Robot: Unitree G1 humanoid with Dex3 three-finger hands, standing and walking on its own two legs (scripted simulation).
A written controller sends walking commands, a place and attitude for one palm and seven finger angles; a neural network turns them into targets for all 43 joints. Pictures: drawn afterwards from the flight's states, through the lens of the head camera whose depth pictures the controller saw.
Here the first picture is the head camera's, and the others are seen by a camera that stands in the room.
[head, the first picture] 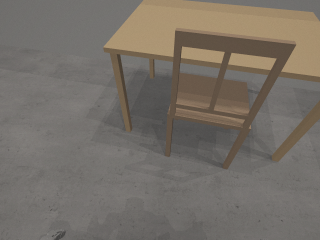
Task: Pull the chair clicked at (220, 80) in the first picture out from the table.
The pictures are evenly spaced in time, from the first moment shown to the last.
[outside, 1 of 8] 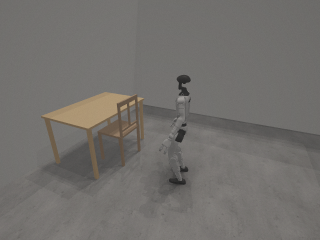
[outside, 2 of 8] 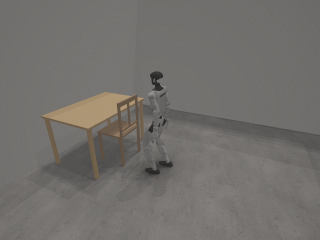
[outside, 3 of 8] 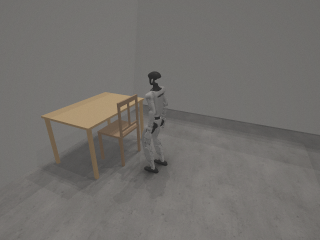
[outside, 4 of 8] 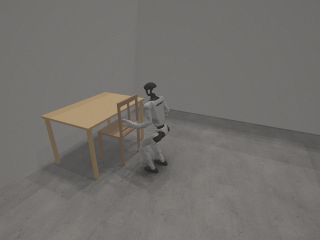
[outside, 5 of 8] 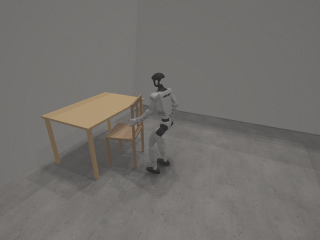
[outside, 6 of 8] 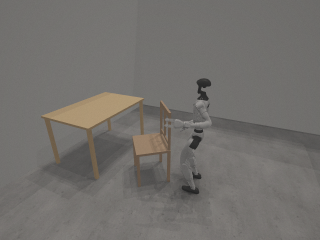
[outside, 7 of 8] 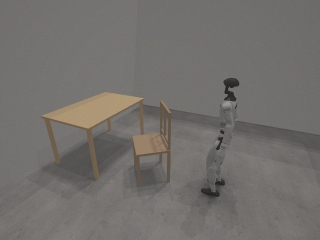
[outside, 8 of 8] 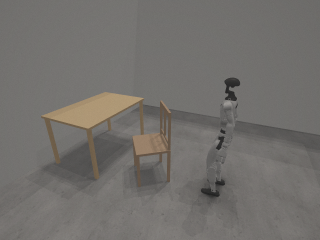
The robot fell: no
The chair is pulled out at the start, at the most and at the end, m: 0.00 0.60 0.60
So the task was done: yes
